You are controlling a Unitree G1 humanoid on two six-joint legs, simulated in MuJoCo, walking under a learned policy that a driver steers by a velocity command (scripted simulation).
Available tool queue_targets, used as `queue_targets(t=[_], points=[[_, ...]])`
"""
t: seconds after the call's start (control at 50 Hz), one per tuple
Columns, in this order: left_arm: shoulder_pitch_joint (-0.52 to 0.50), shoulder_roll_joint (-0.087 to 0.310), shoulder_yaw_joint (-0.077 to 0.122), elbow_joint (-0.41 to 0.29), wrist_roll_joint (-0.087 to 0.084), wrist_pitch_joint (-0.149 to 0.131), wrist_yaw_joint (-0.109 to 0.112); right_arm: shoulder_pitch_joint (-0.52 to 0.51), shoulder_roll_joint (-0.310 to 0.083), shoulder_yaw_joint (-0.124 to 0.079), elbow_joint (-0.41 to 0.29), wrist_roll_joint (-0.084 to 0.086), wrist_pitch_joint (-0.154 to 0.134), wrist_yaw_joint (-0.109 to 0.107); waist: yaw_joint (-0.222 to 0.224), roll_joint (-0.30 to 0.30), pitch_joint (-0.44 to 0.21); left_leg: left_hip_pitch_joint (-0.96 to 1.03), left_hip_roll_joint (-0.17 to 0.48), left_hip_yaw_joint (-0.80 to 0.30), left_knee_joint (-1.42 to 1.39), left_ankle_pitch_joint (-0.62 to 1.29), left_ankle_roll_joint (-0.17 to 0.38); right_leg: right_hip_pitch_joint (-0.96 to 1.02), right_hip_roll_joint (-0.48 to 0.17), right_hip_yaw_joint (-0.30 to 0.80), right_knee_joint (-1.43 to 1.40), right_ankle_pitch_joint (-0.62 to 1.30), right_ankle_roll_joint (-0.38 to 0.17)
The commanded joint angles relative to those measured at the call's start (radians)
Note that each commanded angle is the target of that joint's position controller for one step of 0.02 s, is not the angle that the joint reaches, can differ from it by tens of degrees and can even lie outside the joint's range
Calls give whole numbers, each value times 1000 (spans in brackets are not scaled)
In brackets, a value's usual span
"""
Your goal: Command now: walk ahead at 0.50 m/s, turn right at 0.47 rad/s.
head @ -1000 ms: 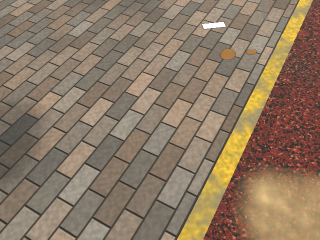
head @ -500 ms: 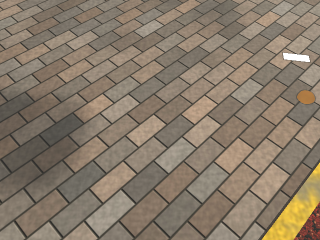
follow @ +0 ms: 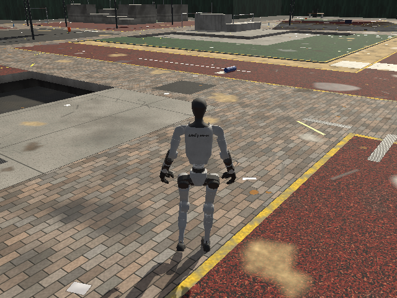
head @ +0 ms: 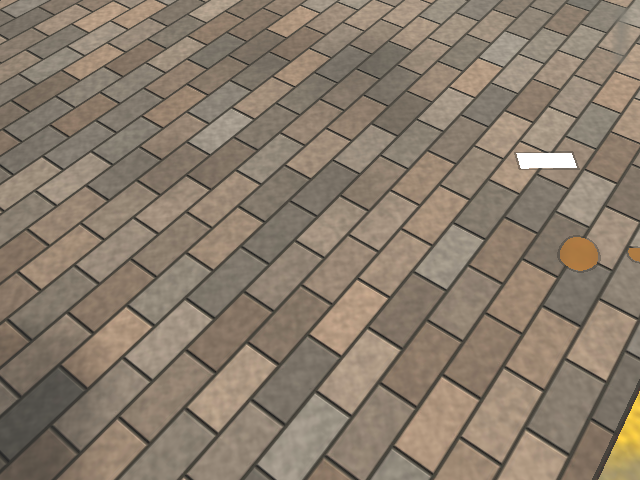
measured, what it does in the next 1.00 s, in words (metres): walks ahead, turning right: left foot, then right foot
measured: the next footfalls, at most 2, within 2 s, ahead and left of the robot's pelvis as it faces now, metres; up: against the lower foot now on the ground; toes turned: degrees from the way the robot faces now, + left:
left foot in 0.32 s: +0.38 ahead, +0.12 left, +0.00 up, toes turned -12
right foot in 0.80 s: +0.31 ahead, -0.13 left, +0.00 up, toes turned -26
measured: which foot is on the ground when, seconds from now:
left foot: up 0.00-0.30, down 0.32-0.82, up 0.84-1.00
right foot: down 0.00-0.34, up 0.36-0.78, down 0.80-1.00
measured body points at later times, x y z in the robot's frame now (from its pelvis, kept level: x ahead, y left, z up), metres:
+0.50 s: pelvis +0.25 +0.04 +0.00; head +0.29 +0.05 +0.45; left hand +0.41 +0.30 -0.12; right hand +0.36 -0.24 -0.09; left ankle +0.34 +0.13 -0.73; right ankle +0.16 -0.08 -0.65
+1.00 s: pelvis +0.29 -0.01 +0.01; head +0.32 -0.06 +0.45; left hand +0.57 +0.16 -0.06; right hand +0.29 -0.35 -0.11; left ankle +0.36 +0.13 -0.66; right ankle +0.28 -0.11 -0.73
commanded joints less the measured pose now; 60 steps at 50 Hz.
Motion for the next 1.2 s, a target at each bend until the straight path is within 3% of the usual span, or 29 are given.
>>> queue_targets(t=[0.02, 0.08, 0.16, 0.24, 0.3, 0.32, 0.34, 0.36, 0.38, 0.4, 0.42, 0.44, 0.48, 0.52, 0.56, 0.62, 0.68, 0.74, 0.78, 0.8, 0.82, 0.84, 0.86, 0.88, 0.9, 0.92, 0.98, 1.06, 1.2], points=[[9, 126, 32, -77, 2, -7, 16, -16, -116, -34, -100, -15, -16, -5, -19, -59, -83, -213, 74, -37, -94, 45, -34, 213, -270, 376, -236, 184, -209], [28, 160, 42, -67, -5, -4, 34, -66, -81, -22, -115, -17, 3, -14, -12, -65, -53, -197, 61, -3, -264, 146, -82, 109, -232, 291, -253, 237, -197], [81, 170, 46, -43, -14, 13, 50, -211, -53, -11, -141, -7, -6, -7, 49, -90, -46, -88, 3, 5, -547, 418, -97, 54, -173, 249, -225, 142, -129], [138, 148, 40, -13, -17, 25, 54, -261, -81, -22, -150, 6, -23, 10, 69, -108, -54, -61, -4, -21, -662, 439, -68, 170, -226, 327, -152, 74, -107], [118, 132, 37, -6, -4, 39, 60, -186, -106, -40, -131, -15, -38, 12, 17, -134, -68, 31, -23, 7, -748, 406, -2, 254, -219, 343, 3, 317, -57], [104, 109, 29, -16, 0, 39, 59, -116, -125, -48, -118, -31, -46, 7, -21, -123, -128, 170, 9, 3, -773, 525, 34, 236, -167, 311, 114, 396, -19], [119, 69, 12, -43, 18, 33, 59, -4, -186, -60, -113, -51, -50, 3, -53, -15, -275, 448, 176, -142, -680, 844, 112, 98, -105, 264, 349, 200, 28], [289, 27, -5, -20, 3, 28, 54, 73, -218, -74, -83, -40, -26, 4, -27, 261, -417, 755, 412, -459, -659, 980, 311, -192, 32, 169, 680, -475, 104], [295, 123, 12, -12, -8, 30, 54, 91, -169, -68, -85, 0, -9, 10, -43, 198, -421, 722, 442, -570, -707, 757, 313, -286, -20, 191, 812, -538, 120], [174, 174, 31, -28, -16, 44, 59, 39, -122, -54, -103, 3, 2, 6, -69, 99, -292, 607, 391, -447, -733, 675, 265, -330, -53, 181, 865, -465, 136], [96, 174, 34, -49, -11, 59, 65, -24, -94, -40, -109, -6, 13, 2, -58, 40, -211, 487, 342, -332, -756, 690, 230, -329, -82, 143, 842, -410, 149], [67, 163, 37, -64, -5, 75, 68, -69, -79, -33, -106, -10, 20, 1, -35, 44, -148, 380, 307, -257, -777, 712, 219, -312, -110, 128, 799, -377, 158], [104, 110, 33, -63, -12, 101, 69, -113, -84, -35, -92, -20, 28, -1, 9, 114, -105, 226, 237, -129, -843, 681, 200, -204, -132, 73, 700, -327, 169], [100, 81, 28, -74, -9, 110, 72, -125, -106, -45, -78, -20, 34, -9, 13, 138, -111, 209, 243, -73, -873, 717, 225, -183, -136, 41, 618, -289, 182], [67, 75, 25, -94, -1, 114, 68, -129, -128, -55, -66, -12, 44, -20, 6, 119, -142, 231, 271, -42, -884, 708, 239, -171, -160, 36, 541, -221, 182], [19, 78, 26, -116, -2, 120, 55, -155, -143, -61, -59, -6, 64, -30, -5, 107, -150, 218, 277, 18, -908, 572, 231, -113, -175, 14, 434, -130, 169], [-36, 90, 32, -146, -1, 127, 42, -152, -160, -68, -44, 1, 78, -25, -25, 107, -118, 226, 290, 45, -909, 444, 221, -86, -175, -14, 342, -124, 147], [-63, 99, 40, -173, -1, 130, 28, -140, -183, -77, -26, 17, 88, -19, -29, 110, -101, 283, 317, 46, -858, 437, 197, -64, -163, -43, 226, -156, 114], [-28, 100, 49, -165, -1, 126, 21, -147, -180, -78, -14, 34, 94, -20, 1, 97, -104, 277, 291, 88, -764, 413, 140, 35, -129, -77, 51, -48, 74], [5, 133, 63, -157, 3, 123, 27, -97, -153, -73, 9, 31, 95, -18, 5, 48, -114, 230, 245, 132, -671, 341, 79, 134, -124, -40, -40, 79, 40], [47, 237, 91, -163, 4, 120, 46, -80, -98, -57, -1, -5, 93, -14, -6, -180, -138, 47, 140, 229, -407, 110, -13, 295, -302, 212, -92, 419, -34], [46, 307, 98, -189, 26, 110, 48, -129, -81, -46, -58, -28, 91, -19, 9, -344, -147, -220, -13, 179, -168, -307, -85, 358, -500, 510, -94, 578, -250], [67, 244, 84, -181, 33, 89, 41, -188, -125, -60, -57, -18, 92, -22, 61, -202, -194, -242, -1, 33, -17, -312, -85, 339, -477, 474, -106, 544, -279], [32, 223, 74, -175, 29, 74, 41, -187, -132, -66, -56, 4, 95, -22, 33, -168, -171, -249, 16, 5, 14, -233, -71, 313, -422, 382, -102, 499, -227], [-22, 202, 72, -179, 14, 70, 45, -166, -127, -68, -36, 5, 98, -30, 6, -119, -158, -252, 29, -5, -14, -158, -68, 292, -368, 326, -96, 426, -171], [-63, 182, 63, -185, -2, 73, 50, -167, -141, -73, -34, -3, 102, -37, -5, -119, -143, -249, 35, -11, -45, -107, -73, 270, -349, 305, -97, 411, -145], [-82, 177, 56, -194, 8, 85, 62, -143, -116, -70, -27, 2, 102, -33, -27, -142, -167, -159, -2, 3, -96, -24, -94, 219, -302, 272, -98, 438, -142], [-67, 196, 65, -190, 3, 95, 73, -183, -90, -58, -39, 5, 101, -29, -2, -152, -164, -106, -20, -15, -301, 3, -106, 218, -291, 323, -85, 326, -141], [-98, 198, 68, -195, -4, 110, 60, -159, -105, -66, -47, 15, 83, -6, -1, -186, -144, 45, -54, -28, -562, 6, -71, 171, -265, 478, -56, 227, -123]])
